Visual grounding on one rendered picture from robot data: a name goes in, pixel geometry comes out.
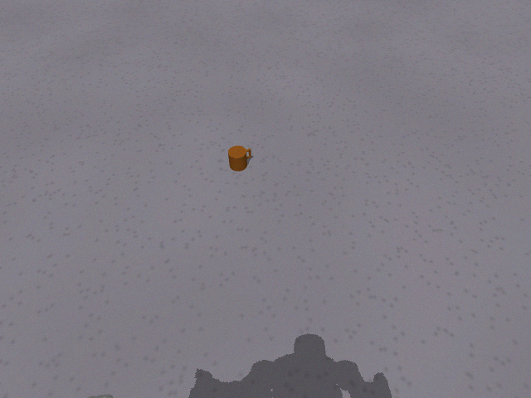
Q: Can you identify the mug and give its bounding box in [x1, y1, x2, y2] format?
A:
[228, 146, 251, 172]

